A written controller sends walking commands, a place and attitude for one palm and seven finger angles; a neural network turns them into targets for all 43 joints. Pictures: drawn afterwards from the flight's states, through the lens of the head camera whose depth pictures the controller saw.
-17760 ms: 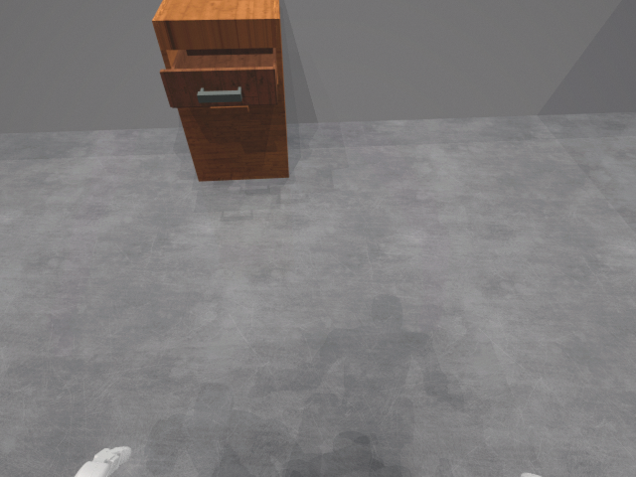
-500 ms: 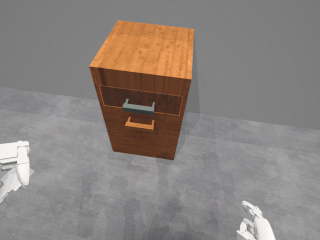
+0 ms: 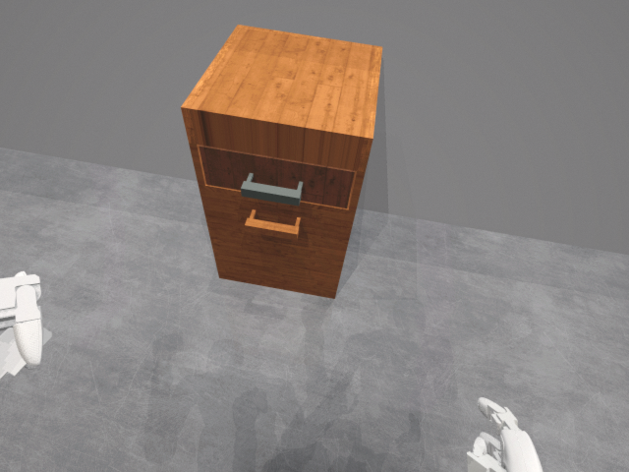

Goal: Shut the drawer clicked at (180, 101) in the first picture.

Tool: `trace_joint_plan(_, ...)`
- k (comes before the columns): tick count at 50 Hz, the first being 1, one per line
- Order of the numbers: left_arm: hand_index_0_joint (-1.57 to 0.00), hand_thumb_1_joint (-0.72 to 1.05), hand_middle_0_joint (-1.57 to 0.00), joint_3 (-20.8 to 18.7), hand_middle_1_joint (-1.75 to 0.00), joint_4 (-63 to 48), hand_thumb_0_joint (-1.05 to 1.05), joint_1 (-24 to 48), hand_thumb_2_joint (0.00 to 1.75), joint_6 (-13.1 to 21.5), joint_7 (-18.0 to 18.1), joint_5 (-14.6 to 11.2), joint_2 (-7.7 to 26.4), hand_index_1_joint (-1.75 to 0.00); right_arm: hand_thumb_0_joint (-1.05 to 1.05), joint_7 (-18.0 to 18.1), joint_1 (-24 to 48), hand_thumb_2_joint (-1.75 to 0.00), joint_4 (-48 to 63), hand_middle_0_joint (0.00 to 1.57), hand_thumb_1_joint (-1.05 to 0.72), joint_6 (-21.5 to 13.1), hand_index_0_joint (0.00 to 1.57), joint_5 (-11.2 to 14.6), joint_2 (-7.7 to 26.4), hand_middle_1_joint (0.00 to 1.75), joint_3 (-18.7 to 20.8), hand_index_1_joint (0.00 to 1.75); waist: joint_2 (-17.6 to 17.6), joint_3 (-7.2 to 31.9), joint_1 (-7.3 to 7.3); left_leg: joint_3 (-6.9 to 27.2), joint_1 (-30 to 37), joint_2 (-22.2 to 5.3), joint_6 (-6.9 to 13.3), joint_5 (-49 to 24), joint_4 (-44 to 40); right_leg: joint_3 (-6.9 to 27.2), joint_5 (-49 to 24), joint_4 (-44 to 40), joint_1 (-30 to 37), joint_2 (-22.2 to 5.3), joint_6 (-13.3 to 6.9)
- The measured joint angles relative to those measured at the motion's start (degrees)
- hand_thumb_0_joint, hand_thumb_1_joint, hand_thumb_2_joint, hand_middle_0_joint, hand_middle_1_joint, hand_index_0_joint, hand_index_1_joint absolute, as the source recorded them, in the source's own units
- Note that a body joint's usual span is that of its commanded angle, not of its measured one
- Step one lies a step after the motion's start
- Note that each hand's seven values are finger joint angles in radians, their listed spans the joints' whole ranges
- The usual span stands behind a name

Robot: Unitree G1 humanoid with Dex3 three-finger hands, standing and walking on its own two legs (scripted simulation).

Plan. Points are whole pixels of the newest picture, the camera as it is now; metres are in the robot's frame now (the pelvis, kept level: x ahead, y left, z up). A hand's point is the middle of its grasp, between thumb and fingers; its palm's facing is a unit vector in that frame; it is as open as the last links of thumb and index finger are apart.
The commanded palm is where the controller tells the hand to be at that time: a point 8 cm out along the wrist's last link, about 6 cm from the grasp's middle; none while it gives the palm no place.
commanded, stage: step back with the hand held close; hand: left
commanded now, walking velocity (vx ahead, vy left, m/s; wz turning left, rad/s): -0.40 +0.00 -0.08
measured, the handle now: (273, 187) +0.77 +0.11 -0.21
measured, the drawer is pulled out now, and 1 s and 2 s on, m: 0.00 0.00 0.00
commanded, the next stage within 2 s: stop stepping back and stand still in 0.14 s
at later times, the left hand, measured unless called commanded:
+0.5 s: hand out of the picture +0.10 +0.21 +0.15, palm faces +0.26 -0.83 -0.50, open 3.2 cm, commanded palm +0.04 +0.26 +0.18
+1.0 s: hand out of the picture +0.07 +0.24 +0.16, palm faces +0.35 -0.84 -0.41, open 3.2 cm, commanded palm +0.01 +0.28 +0.18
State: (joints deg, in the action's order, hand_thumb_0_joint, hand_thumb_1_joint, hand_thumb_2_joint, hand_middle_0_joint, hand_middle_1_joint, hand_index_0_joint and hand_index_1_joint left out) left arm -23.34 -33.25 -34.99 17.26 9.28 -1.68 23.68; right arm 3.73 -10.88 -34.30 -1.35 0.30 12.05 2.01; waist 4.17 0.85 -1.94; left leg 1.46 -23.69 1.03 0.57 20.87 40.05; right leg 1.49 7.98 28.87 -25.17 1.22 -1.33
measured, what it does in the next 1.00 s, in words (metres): walks backwards: left foot, then right foot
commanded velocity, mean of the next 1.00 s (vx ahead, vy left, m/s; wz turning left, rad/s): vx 0.00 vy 0.02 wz -0.02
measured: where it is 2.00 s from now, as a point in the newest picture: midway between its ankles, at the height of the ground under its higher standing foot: outside the picture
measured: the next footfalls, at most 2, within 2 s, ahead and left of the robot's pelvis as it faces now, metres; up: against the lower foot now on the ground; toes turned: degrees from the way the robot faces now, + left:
left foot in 0.02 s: +0.03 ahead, +0.14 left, +0.00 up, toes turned -1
right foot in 0.24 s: -0.03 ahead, -0.10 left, +0.00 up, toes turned -1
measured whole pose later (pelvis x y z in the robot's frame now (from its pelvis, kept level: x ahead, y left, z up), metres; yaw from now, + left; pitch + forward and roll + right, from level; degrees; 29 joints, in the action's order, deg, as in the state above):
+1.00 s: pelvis -0.12 +0.00 +0.00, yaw -2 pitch -1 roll +0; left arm -18.9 -31.4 -35.7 10.6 9.0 -0.1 20.5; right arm 4.1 -14.8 -35.9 -5.6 -0.1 9.5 -1.9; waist 2.0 1.8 -0.8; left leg -1.2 -13.1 0.1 0.9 16.7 30.4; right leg -0.2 14.6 30.5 -18.4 1.7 -0.5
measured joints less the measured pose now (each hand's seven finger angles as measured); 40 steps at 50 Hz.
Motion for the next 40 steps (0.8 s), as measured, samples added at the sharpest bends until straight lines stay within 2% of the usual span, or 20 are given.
trace_joint_plan(1,-1.41,0.88,-1.41,0.17,-1.6,-0.21,0.01,-0.17,0.9,-0.13,0.1,-0.02,-0.11,-1.6,0.01,0.24,-0.11,-0.9,0.61,0.2,-0.9,-0.27,0.2,0.0,0.8,0.3,-0.04,0.3,-1.13,-0.1,-0.31,0.53,2.45,-1.47,0.7,-2.99,-5.82,-0.81,0.1,1.02,-1.2,0.37,0.33)
trace_joint_plan(2,-1.41,0.88,-1.41,0.26,-1.6,-0.19,0.01,0.38,0.9,-0.24,0.09,0.15,0.27,-1.6,0.01,0.56,0.28,-0.9,0.56,0.2,-0.9,-0.77,0.2,-0.07,0.93,0.3,0.3,0.3,-1.23,-0.78,-0.73,0.92,2.15,-1.43,-0.61,-4.77,-7.19,-1.21,0.72,3.08,-2.76,-0.1,0.81)
trace_joint_plan(3,-1.41,0.88,-1.41,0.27,-1.6,0.02,0.01,1.15,0.9,-0.5,0.01,0.37,0.83,-1.6,0.01,0.77,0.88,-0.9,0.06,0.2,-0.9,-1.26,0.2,-0.17,0.43,0.3,0.63,0.3,-0.47,-1.95,-0.56,0.79,1.49,-0.71,-1.21,-5.22,-6.39,-0.36,3.07,6.23,-3.9,-0.41,1.37)
trace_joint_plan(5,-1.41,0.88,-1.41,-0.08,-1.6,-0.08,0.01,1.24,0.9,-0.96,-0.37,0.28,1.54,-1.6,0.01,0.48,1.41,-0.9,-0.81,0.2,-0.9,-2.68,0.2,-0.48,-1.01,0.3,0.61,0.3,0.62,-3.18,0.71,-0.21,1.13,-0.55,-1.46,-5.35,-5.77,0.87,9.85,13.07,-5.36,0.3,2.04)
trace_joint_plan(7,-1.41,0.88,-1.41,-0.77,-1.6,-1.36,0.01,0.22,0.9,-1.61,-0.66,0.06,1.76,-1.6,0.01,-0.02,1.12,-0.9,-1.09,0.2,-0.9,-4.4,0.2,-0.98,-2.35,0.3,-0.02,0.3,0.3,-3.08,1.47,-0.65,0.71,-1.55,-1.6,-5.73,-5.98,0.04,13.91,17.19,-4.97,1.12,2.17)
trace_joint_plan(9,-1.41,0.88,-1.41,-1.35,-1.6,-3.64,0.02,-0.64,0.9,-1.92,-0.78,-0.23,1.73,-1.6,0.01,-0.75,0.77,-0.9,-1.19,0.2,-0.9,-5.78,0.2,-1.18,-3.44,0.3,-0.88,0.3,-0.45,-2.81,2.15,-0.98,0.44,-2.89,-1.99,-6.36,-6.28,-1.28,14.16,15.97,-2.0,1.33,2.17)
trace_joint_plan(12,-1.41,0.89,-1.41,-2.16,-1.6,-6.01,0.02,-0.79,0.9,-0.67,-1.07,-0.15,1.99,-1.6,0.01,-1.89,1.05,-0.9,-1.57,0.2,-0.9,-6.8,0.2,-1.5,-4.72,0.3,-2.03,0.3,-1.2,-2.23,2.93,-1.91,-0.71,-4.56,-3.02,-6.79,-5.46,-2.37,11.0,7.51,4.81,0.67,1.87)
trace_joint_plan(13,-1.41,0.89,-1.41,-2.1,-1.6,-5.85,0.02,-0.1,0.9,-0.06,-1.35,0.14,1.67,-1.6,0.01,-2.17,1.78,-0.9,-1.96,0.2,-0.9,-6.78,0.2,-1.63,-4.79,0.3,-2.25,0.3,-2.23,-2.51,3.15,-1.91,-1.31,-5.68,-3.42,-6.84,-4.81,-2.79,11.83,5.12,5.65,1.57,0.44)
trace_joint_plan(15,-1.41,0.89,-1.41,-1.14,-1.6,-4.51,0.01,1.28,0.9,0.47,-1.91,0.44,0.91,-1.6,0.01,-2.61,3.02,-0.9,-2.21,0.2,-0.9,-5.77,0.2,-1.22,-4.48,0.3,-2.39,0.3,-4.4,-3.57,2.36,-1.11,-2.24,-6.91,-2.94,-6.47,-3.55,-3.63,8.89,3.41,5.71,3.13,-1.72)
trace_joint_plan(17,-1.41,0.88,-1.41,0.41,-1.6,-2.79,0.01,1.51,0.9,-0.45,-2.11,-0.07,0.57,-1.6,0.01,-2.81,3.01,-0.9,-1.87,0.2,-0.9,-4.1,0.2,-0.1,-4.17,0.3,-2.11,0.3,-4.02,-3.51,1.42,-0.42,-4.14,-4.45,-2.1,-0.79,3.59,-3.47,6.7,2.62,5.15,2.26,-2.29)
trace_joint_plan(20,-1.41,0.88,-1.41,1.32,-1.6,0.06,0.01,-1.45,0.9,-2.73,-1.61,-0.58,-0.02,-1.6,0.01,-2.08,1.49,-0.9,-1.04,0.2,-0.9,-1.61,0.2,0.78,-3.3,0.3,-1.9,0.3,-2.37,-1.63,0.11,-1.61,-3.95,-1.29,-1.46,1.85,9.78,-2.28,4.55,0.25,5.06,0.5,-2.05)
trace_joint_plan(22,-1.41,0.88,-1.41,1.31,-1.6,1.2,0.01,-4.22,0.9,-4.25,-0.91,-0.66,-0.27,-1.6,0.01,-1.17,0.11,-0.9,-0.31,0.2,-0.9,-0.69,0.2,1.04,-2.43,0.3,-1.83,0.3,-1.57,-0.27,-0.61,-2.54,-1.14,-0.7,-0.95,2.32,7.06,-1.79,3.49,-0.84,5.08,-0.08,-2.02)
trace_joint_plan(24,-1.4,0.88,-1.41,1.7,-1.6,1.21,0.01,-5.85,0.9,-5.4,-0.37,-0.65,-0.46,-1.6,0.01,-0.3,-1.37,-0.9,0.1,0.2,-0.9,-0.74,0.2,1.07,-1.13,0.3,-1.57,0.3,-1.32,0.53,-0.97,-3.07,3.07,-0.88,-0.14,1.57,0.14,-2.19,2.8,-1.48,5.21,-0.21,-1.87)
trace_joint_plan(26,-1.4,0.88,-1.41,2.49,-1.6,0.33,0.01,-6.47,0.9,-5.74,-0.02,-0.35,-0.74,-1.6,0.01,0.4,-2.86,-0.9,0.17,0.2,-0.9,-1.51,0.2,0.89,0.68,0.3,-1.09,0.3,-2.13,0.84,-0.89,-2.8,8.09,-1.68,1.06,0.37,-8.87,-3.46,2.59,-1.35,5.21,0.32,-1.58)
trace_joint_plan(28,-1.4,0.88,-1.41,3.21,-1.6,-0.64,0.01,-5.6,0.9,-5.72,0.11,-0.01,-0.79,-1.6,0.01,1.04,-3.6,-0.9,-0.56,0.2,-0.9,-2.33,0.2,0.6,1.68,0.3,-0.39,0.3,-2.0,0.02,-0.42,-1.98,9.77,-1.75,0.47,-5.12,-12.61,-4.52,2.8,-0.39,5.35,0.07,-1.04)
trace_joint_plan(31,-1.4,0.88,-1.41,3.18,-1.6,-1.42,0.01,-4.99,0.9,-5.63,0.03,0.57,-0.92,-1.6,0.01,1.25,-4.43,-0.9,-1.28,0.2,-0.9,-3.14,0.2,0.8,1.82,0.3,-0.49,0.3,-0.93,-0.3,1.14,-2.48,10.85,-1.23,-0.55,-5.78,-12.12,-3.75,4.41,0.54,6.25,-0.37,0.23)
trace_joint_plan(34,-1.41,0.88,-1.41,2.45,-1.6,-0.96,0.01,-3.89,0.9,-5.56,0.4,1.28,-1.12,-1.6,0.01,1.42,-5.17,-0.9,-1.32,0.2,-0.9,-4.22,0.2,0.76,1.14,0.3,-0.84,0.3,-1.76,0.96,1.45,-2.34,11.22,-1.31,-0.13,-4.9,-11.65,-3.36,7.65,1.51,6.62,0.01,0.6)
trace_joint_plan(40,-1.41,0.89,-1.41,2.41,-1.6,3.59,0.01,1.11,0.9,-5.49,0.49,1.04,-2.93,-1.6,0.01,0.62,-4.1,-0.9,-2.43,0.2,-0.9,-4.44,0.2,0.15,-0.77,0.3,-2.06,0.3,-3.81,2.3,1.78,-1.76,9.47,-1.71,0.85,-0.24,-6.73,-2.92,3.91,0.92,7.13,1.16,-1.28)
